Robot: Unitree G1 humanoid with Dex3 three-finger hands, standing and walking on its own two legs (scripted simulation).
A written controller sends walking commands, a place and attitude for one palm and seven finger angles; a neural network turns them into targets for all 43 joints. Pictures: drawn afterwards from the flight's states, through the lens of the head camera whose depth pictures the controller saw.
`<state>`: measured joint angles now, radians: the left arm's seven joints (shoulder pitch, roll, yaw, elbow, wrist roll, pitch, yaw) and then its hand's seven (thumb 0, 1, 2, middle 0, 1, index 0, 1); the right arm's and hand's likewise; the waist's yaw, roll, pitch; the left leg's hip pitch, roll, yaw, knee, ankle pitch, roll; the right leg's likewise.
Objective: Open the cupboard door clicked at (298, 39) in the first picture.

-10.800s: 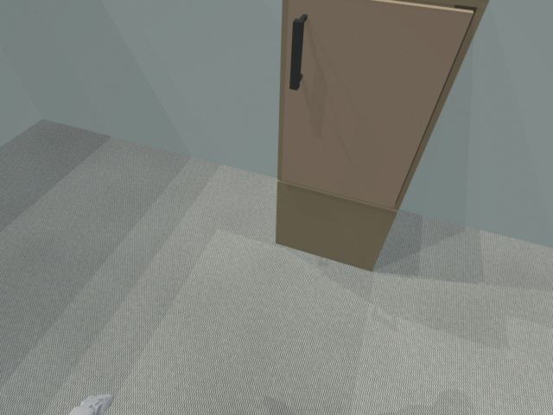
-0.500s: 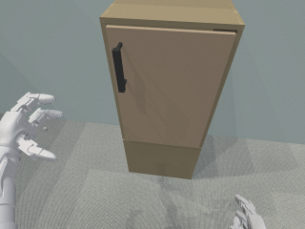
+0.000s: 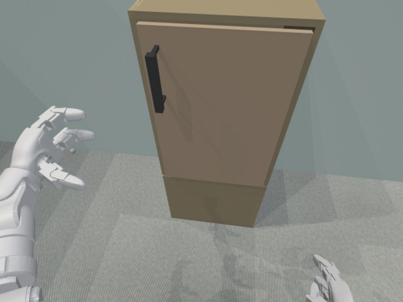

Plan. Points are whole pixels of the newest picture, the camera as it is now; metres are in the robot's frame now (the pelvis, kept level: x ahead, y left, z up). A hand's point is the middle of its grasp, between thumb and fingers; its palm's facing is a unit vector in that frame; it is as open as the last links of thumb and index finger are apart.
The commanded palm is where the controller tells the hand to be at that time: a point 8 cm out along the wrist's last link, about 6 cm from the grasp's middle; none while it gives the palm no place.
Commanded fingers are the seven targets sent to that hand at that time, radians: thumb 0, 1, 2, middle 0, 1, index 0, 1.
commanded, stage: move the hooked fingers beside the handle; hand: left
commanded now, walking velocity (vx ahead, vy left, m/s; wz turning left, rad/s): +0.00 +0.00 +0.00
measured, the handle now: (157, 80) +0.60 +0.16 +0.13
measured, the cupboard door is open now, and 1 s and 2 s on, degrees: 0 0 0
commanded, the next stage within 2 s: none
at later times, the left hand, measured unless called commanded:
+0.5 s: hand (96, 120) +0.43 +0.26 +0.14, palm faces -0.07 -1.00 +0.03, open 14.0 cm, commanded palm +0.41 +0.31 +0.14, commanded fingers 0.00 -0.50 0.30 -0.30 -1.20 -0.30 -1.20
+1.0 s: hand (121, 100) +0.49 +0.22 +0.14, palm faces -0.06 -1.00 +0.01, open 14.0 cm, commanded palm +0.48 +0.28 +0.14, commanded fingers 0.00 -0.50 0.30 -0.30 -1.20 -0.30 -1.20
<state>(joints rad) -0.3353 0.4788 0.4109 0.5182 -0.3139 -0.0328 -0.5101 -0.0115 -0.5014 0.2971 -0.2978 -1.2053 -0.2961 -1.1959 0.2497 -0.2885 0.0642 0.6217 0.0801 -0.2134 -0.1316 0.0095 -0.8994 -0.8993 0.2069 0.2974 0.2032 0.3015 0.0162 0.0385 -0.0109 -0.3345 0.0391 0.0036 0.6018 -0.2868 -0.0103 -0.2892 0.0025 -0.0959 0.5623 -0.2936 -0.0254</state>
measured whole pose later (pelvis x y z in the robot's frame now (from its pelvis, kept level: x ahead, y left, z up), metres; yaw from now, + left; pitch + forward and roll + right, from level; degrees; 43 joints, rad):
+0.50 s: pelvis +0.02 +0.03 +0.00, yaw -2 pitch +6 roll -1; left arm -0.60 0.49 0.39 0.79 -0.24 -0.08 -0.45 -0.01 -0.50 0.30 -0.30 -1.20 -0.30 -1.20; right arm 0.34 -0.28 0.05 0.63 0.06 -0.13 -0.09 0.01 -0.90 -0.90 0.21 0.30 0.20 0.30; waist -0.05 0.01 -0.05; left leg -0.42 0.02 0.05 0.63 -0.32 0.03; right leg -0.38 -0.02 -0.05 0.58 -0.30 0.01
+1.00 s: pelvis +0.01 +0.02 -0.01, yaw -2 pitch +10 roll -2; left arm -0.89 0.54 0.39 1.11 -0.15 -0.20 -0.37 -0.01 -0.50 0.30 -0.30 -1.20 -0.30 -1.20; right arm 0.38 -0.29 0.04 0.66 0.04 -0.06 -0.06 0.00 -0.90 -0.90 0.21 0.30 0.20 0.30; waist -0.12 0.01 -0.05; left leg -0.54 0.03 0.04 0.69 -0.33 0.02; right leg -0.50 -0.01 -0.05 0.64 -0.31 0.01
